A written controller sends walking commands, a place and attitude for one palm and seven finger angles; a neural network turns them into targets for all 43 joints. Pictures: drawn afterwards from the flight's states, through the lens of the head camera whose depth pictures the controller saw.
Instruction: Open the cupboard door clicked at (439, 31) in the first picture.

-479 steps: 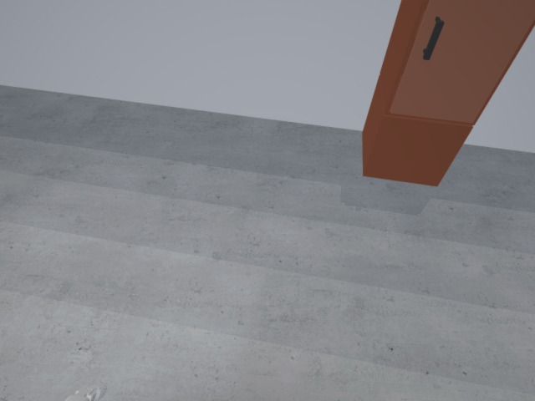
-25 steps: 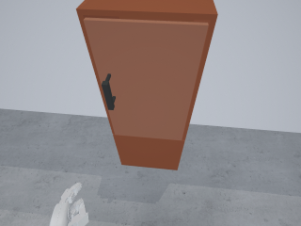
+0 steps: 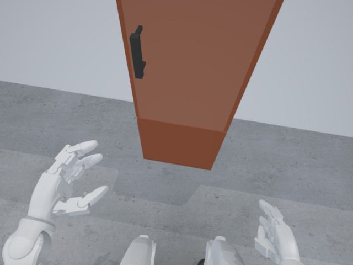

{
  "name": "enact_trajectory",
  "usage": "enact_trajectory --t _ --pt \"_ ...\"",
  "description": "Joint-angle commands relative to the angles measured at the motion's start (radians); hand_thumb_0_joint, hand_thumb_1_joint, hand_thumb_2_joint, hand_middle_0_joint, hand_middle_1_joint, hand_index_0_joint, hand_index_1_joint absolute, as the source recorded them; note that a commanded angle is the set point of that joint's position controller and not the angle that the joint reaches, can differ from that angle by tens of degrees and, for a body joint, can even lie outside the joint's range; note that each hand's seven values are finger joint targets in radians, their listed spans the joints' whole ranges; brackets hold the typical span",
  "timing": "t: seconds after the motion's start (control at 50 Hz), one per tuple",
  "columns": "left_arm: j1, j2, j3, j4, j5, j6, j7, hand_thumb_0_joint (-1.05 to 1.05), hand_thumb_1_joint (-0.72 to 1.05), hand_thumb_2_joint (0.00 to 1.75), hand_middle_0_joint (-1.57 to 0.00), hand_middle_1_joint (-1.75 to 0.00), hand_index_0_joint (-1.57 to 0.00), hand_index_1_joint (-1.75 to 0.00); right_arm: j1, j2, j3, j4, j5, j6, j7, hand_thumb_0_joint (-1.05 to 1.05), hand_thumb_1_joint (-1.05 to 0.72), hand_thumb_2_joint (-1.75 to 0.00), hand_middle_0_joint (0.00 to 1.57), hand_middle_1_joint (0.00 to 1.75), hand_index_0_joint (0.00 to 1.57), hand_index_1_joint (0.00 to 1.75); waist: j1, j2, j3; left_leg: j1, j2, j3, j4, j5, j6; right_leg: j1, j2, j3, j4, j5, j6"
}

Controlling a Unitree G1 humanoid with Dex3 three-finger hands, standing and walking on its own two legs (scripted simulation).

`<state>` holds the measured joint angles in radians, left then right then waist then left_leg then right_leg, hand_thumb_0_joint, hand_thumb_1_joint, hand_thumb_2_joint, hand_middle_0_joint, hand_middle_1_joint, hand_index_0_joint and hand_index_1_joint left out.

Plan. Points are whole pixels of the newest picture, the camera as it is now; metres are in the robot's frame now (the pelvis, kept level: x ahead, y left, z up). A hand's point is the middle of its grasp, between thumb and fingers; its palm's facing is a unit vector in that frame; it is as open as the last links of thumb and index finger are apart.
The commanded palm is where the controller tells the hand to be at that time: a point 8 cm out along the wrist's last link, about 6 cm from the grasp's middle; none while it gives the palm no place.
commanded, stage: raise the hand with hooked fingers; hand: left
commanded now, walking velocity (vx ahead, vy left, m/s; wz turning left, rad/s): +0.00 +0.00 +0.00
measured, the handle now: (139, 53) +0.63 +0.17 +0.09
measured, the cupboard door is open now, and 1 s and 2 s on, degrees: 0 0 0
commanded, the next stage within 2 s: move the hooked fingers beside the handle in 1.46 s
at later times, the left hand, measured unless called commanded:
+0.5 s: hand (66, 166) +0.28 +0.24 +0.08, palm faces -0.07 -1.00 -0.07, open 12.9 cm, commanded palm +0.25 +0.30 +0.09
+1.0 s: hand (55, 133) +0.33 +0.27 +0.12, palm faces -0.05 -1.00 -0.05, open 14.0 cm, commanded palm +0.30 +0.32 +0.11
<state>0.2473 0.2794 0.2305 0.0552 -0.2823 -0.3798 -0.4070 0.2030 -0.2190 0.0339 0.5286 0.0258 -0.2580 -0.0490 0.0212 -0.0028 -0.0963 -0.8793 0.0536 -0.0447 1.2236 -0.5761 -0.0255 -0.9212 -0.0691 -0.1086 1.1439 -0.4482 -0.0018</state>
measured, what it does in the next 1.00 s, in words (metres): stands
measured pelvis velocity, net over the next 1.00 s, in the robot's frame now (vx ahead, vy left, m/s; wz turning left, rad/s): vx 0.03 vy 0.00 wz -0.02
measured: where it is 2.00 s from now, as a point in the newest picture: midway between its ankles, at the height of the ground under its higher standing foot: outside the picture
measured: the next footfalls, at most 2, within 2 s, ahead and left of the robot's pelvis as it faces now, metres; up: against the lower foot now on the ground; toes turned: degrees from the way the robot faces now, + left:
none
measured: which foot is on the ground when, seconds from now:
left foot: down 0.00-1.00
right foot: down 0.00-1.00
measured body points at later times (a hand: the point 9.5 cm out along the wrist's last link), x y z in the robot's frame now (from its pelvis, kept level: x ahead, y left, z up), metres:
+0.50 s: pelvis +0.02 +0.02 +0.03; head +0.08 +0.03 +0.47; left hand +0.28 +0.30 +0.09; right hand +0.19 -0.24 -0.03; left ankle +0.02 +0.13 -0.64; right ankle +0.06 -0.13 -0.64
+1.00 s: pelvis +0.03 +0.00 +0.04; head +0.09 +0.01 +0.49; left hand +0.32 +0.33 +0.12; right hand +0.18 -0.25 -0.04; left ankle +0.02 +0.13 -0.64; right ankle +0.06 -0.13 -0.64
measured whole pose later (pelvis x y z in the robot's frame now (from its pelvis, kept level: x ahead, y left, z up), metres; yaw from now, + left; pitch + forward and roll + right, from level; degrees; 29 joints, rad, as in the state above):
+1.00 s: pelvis +0.03 +0.00 +0.04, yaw -1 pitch +12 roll -2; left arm -0.05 0.44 0.46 0.41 -0.37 -0.27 -0.58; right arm 0.28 -0.28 0.04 0.55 0.03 -0.21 -0.07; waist -0.02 0.01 -0.08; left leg -0.66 0.06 -0.01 0.97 -0.51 -0.02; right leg -0.72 -0.05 -0.08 0.91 -0.38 0.01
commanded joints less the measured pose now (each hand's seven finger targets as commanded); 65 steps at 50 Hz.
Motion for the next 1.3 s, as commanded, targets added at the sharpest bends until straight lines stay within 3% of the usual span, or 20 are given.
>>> enact_trajectory --t 0.0,0.08,0.12,0.2,0.26,0.34,0.4,0.46,0.54,0.6,0.64,0.68,0.72,0.78,0.92,1.0,1.04,1.1,1.16,1.28 --pt "-0.053 0.165 0.112 -0.143 -0.042 0.04 -0.013 0.0 0.13 0.57 -0.25 -0.8 -0.25 -0.8 -0.025 -0.17 -0.076 -0.158 0.012 -0.056 -0.016 0.0 -0.9 -0.9 0.2 0.3 0.2 0.3 -0.013 0.074 -0.257 0.095 -0.062 0.01 -0.29 0.221 0.038 0.277 0.073 0.045 -0.209 0.032 -0.022" --pt "-0.035 0.168 0.145 -0.163 -0.057 0.042 0.017 0.0 0.04 0.53 -0.26 -0.86 -0.26 -0.86 -0.018 -0.162 -0.075 -0.163 0.009 -0.054 -0.012 0.0 -0.9 -0.9 0.2 0.3 0.2 0.3 -0.009 0.008 -0.247 0.098 -0.062 0.013 -0.324 0.22 0.037 0.302 0.067 0.041 -0.242 0.012 -0.014" --pt "-0.065 0.175 0.144 -0.164 -0.058 0.021 0.025 0.0 -0.01 0.51 -0.27 -0.88 -0.27 -0.88 -0.011 -0.165 -0.071 -0.161 0.005 -0.058 -0.009 0.0 -0.9 -0.9 0.2 0.3 0.2 0.3 -0.012 0.042 -0.226 0.104 -0.063 0.015 -0.332 0.218 0.034 0.288 0.068 0.039 -0.242 0.012 -0.018" --pt "-0.101 0.189 0.144 -0.122 -0.054 -0.013 0.019 0.0 -0.1 0.47 -0.27 -0.94 -0.27 -0.94 0.017 -0.182 -0.072 -0.154 0.005 -0.064 -0.012 0.0 -0.9 -0.9 0.2 0.3 0.2 0.3 -0.028 0.027 -0.184 0.101 -0.064 0.018 -0.338 0.186 0.035 0.264 0.069 0.041 -0.253 -0.015 -0.02" --pt "-0.116 0.209 0.156 -0.113 -0.053 -0.027 -0.004 0.0 -0.17 0.44 -0.28 -0.99 -0.28 -0.99 0.034 -0.192 -0.075 -0.15 0.01 -0.066 -0.015 0.0 -0.9 -0.9 0.2 0.3 0.2 0.3 -0.027 0.056 -0.207 0.139 -0.062 0.019 -0.352 0.209 0.035 0.283 0.066 0.04 -0.258 0.017 -0.021" --pt "-0.17 0.238 0.172 -0.125 -0.063 -0.023 -0.022 0.0 -0.27 0.4 -0.28 -1.05 -0.28 -1.05 0.045 -0.199 -0.074 -0.143 0.011 -0.064 -0.02 0.0 -0.9 -0.9 0.2 0.3 0.2 0.3 -0.028 0.099 -0.234 0.19 -0.061 0.016 -0.361 0.271 0.034 0.313 0.07 0.036 -0.255 0.09 -0.023" --pt "-0.184 0.261 0.197 -0.107 -0.073 -0.011 -0.028 0.0 -0.34 0.37 -0.29 -1.1 -0.29 -1.1 0.051 -0.202 -0.074 -0.14 0.009 -0.06 -0.021 0.0 -0.9 -0.9 0.2 0.3 0.2 0.3 -0.028 0.088 -0.222 0.204 -0.059 0.015 -0.361 0.325 0.032 0.33 0.078 0.029 -0.254 0.147 -0.025" --pt "-0.192 0.269 0.202 -0.106 -0.068 -0.001 -0.034 0.0 -0.41 0.34 -0.29 -1.14 -0.29 -1.14 0.053 -0.201 -0.073 -0.137 0.011 -0.054 -0.019 0.0 -0.9 -0.9 0.2 0.3 0.2 0.3 -0.025 0.135 -0.236 0.243 -0.055 0.018 -0.369 0.375 0.027 0.344 0.074 0.028 -0.258 0.198 -0.024" --pt "-0.219 0.283 0.218 -0.055 -0.074 0.023 -0.051 0.0 -0.5 0.3 -0.3 -1.2 -0.3 -1.2 0.058 -0.203 -0.068 -0.139 0.011 -0.042 -0.018 0.0 -0.9 -0.9 0.2 0.3 0.2 0.3 -0.031 0.105 -0.233 0.254 -0.053 0.018 -0.375 0.41 0.025 0.364 0.08 0.025 -0.267 0.242 -0.022" --pt "-0.267 0.309 0.24 -0.015 -0.086 0.04 -0.071 0.0 -0.5 0.3 -0.3 -1.2 -0.3 -1.2 0.057 -0.208 -0.063 -0.14 0.009 -0.033 -0.022 0.0 -0.9 -0.9 0.2 0.3 0.2 0.3 -0.034 0.092 -0.21 0.247 -0.054 0.023 -0.375 0.407 0.028 0.375 0.084 0.028 -0.278 0.255 -0.025" --pt "-0.301 0.326 0.253 -0.007 -0.087 0.042 -0.088 0.0 -0.5 0.3 -0.3 -1.2 -0.3 -1.2 0.058 -0.207 -0.061 -0.138 0.009 -0.029 -0.024 0.0 -0.9 -0.9 0.2 0.3 0.2 0.3 -0.033 0.089 -0.251 0.261 -0.054 0.024 -0.378 0.437 0.029 0.405 0.079 0.033 -0.281 0.29 -0.022" --pt "-0.312 0.329 0.262 0.026 -0.094 0.046 -0.1 0.0 -0.5 0.3 -0.3 -1.2 -0.3 -1.2 0.057 -0.204 -0.06 -0.136 0.01 -0.025 -0.025 0.0 -0.9 -0.9 0.2 0.3 0.2 0.3 -0.035 0.07 -0.242 0.257 -0.055 0.029 -0.379 0.423 0.03 0.414 0.077 0.037 -0.294 0.289 -0.019" --pt "-0.355 0.355 0.275 0.032 -0.101 0.042 -0.122 0.0 -0.5 0.3 -0.3 -1.2 -0.3 -1.2 0.06 -0.208 -0.057 -0.127 0.009 -0.023 -0.026 0.0 -0.9 -0.9 0.2 0.3 0.2 0.3 -0.034 0.098 -0.267 0.274 -0.055 0.032 -0.376 0.462 0.031 0.433 0.078 0.045 -0.294 0.328 -0.023" --pt "-0.372 0.366 0.288 0.088 -0.105 0.047 -0.137 0.0 -0.5 0.3 -0.3 -1.2 -0.3 -1.2 0.064 -0.209 -0.058 -0.122 0.01 -0.019 -0.029 0.0 -0.9 -0.9 0.2 0.3 0.2 0.3 -0.037 0.066 -0.251 0.266 -0.054 0.034 -0.384 0.449 0.033 0.439 0.076 0.047 -0.308 0.323 -0.019" --pt "-0.47 0.433 0.334 0.173 -0.117 0.052 -0.181 0.0 -0.5 0.3 -0.3 -1.2 -0.3 -1.2 0.072 -0.214 -0.054 -0.116 0.01 -0.004 -0.033 0.0 -0.9 -0.9 0.2 0.3 0.2 0.3 -0.033 0.08 -0.258 0.257 -0.057 0.047 -0.398 0.431 0.036 0.481 0.075 0.074 -0.334 0.314 -0.023" --pt "-0.441 0.408 0.315 0.19 -0.123 0.05 -0.197 0.0 -0.5 0.3 -0.3 -1.2 -0.3 -1.2 0.076 -0.215 -0.057 -0.129 0.01 -0.003 -0.027 0.0 -0.9 -0.9 0.2 0.3 0.2 0.3 -0.026 0.087 -0.256 0.264 -0.06 0.047 -0.409 0.438 0.036 0.488 0.075 0.072 -0.339 0.319 -0.026" --pt "-0.417 0.414 0.329 0.202 -0.123 0.047 -0.194 0.0 -0.5 0.3 -0.3 -1.2 -0.3 -1.2 0.082 -0.215 -0.062 -0.131 0.011 0.001 -0.023 0.0 -0.9 -0.9 0.2 0.3 0.2 0.3 -0.026 0.051 -0.262 0.263 -0.059 0.051 -0.414 0.436 0.038 0.491 0.074 0.074 -0.345 0.323 -0.019" --pt "-0.445 0.427 0.339 0.199 -0.129 0.039 -0.186 0.0 -0.5 0.3 -0.3 -1.2 -0.3 -1.2 0.079 -0.219 -0.062 -0.135 0.009 0.006 -0.022 0.0 -0.9 -0.9 0.2 0.3 0.2 0.3 -0.028 0.05 -0.234 0.238 -0.06 0.056 -0.411 0.398 0.037 0.486 0.076 0.085 -0.353 0.277 -0.023" --pt "-0.452 0.428 0.337 0.179 -0.116 0.023 -0.175 0.0 -0.5 0.3 -0.3 -1.2 -0.3 -1.2 0.082 -0.213 -0.063 -0.136 0.01 0.008 -0.022 0.0 -0.9 -0.9 0.2 0.3 0.2 0.3 -0.027 0.102 -0.253 0.262 -0.061 0.058 -0.422 0.399 0.037 0.481 0.073 0.082 -0.352 0.279 -0.021" --pt "-0.453 0.418 0.329 0.178 -0.114 0.008 -0.168 0.0 -0.5 0.3 -0.3 -1.2 -0.3 -1.2 0.081 -0.212 -0.061 -0.132 0.011 0.007 -0.026 0.0 -0.9 -0.9 0.2 0.3 0.2 0.3 -0.032 0.095 -0.243 0.274 -0.058 0.049 -0.434 0.385 0.035 0.463 0.076 0.07 -0.352 0.261 -0.021"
